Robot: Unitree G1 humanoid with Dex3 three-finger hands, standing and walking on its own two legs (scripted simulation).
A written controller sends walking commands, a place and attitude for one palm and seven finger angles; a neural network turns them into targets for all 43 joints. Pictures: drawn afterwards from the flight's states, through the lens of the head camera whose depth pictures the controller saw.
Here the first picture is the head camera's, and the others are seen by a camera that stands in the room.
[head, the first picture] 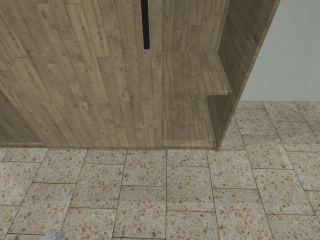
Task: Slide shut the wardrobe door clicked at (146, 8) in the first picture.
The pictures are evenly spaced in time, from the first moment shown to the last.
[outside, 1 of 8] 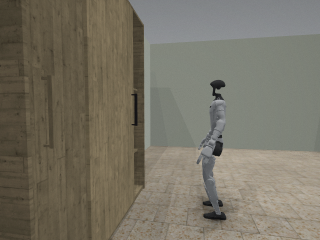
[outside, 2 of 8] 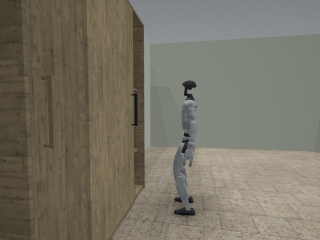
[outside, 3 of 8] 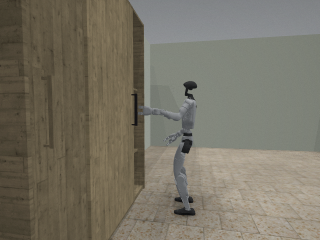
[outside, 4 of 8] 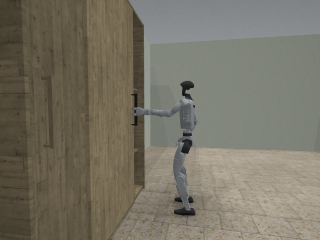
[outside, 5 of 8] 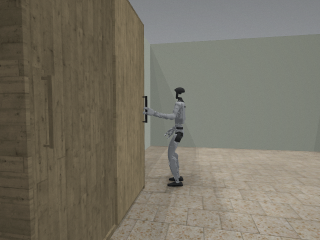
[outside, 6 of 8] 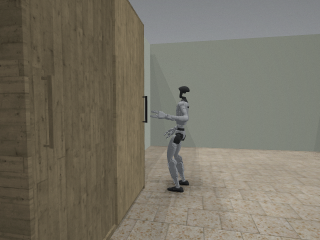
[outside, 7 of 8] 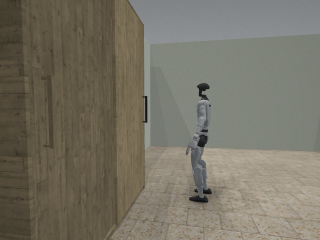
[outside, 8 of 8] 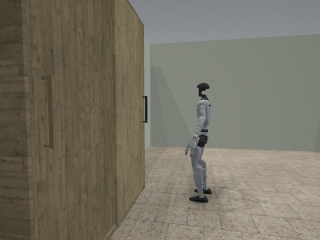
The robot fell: no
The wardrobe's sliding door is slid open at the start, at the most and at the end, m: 0.41 0.41 0.00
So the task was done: yes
